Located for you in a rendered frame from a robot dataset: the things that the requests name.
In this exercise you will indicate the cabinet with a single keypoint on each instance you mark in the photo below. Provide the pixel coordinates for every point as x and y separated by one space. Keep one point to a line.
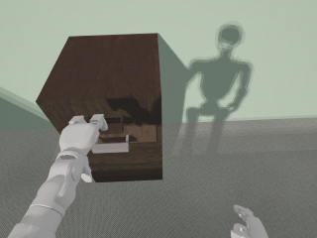
117 76

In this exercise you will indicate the robot right hand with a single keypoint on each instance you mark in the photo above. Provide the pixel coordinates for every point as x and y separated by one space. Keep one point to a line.
254 229

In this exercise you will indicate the drawer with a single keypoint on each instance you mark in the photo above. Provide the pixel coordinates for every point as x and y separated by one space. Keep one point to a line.
137 134

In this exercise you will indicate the handle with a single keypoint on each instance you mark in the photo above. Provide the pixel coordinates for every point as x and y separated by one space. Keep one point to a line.
111 148
113 128

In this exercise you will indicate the left robot forearm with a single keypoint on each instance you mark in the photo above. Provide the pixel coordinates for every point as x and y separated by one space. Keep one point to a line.
53 198

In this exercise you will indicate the robot left hand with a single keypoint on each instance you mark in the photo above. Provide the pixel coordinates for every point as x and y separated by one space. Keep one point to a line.
80 136

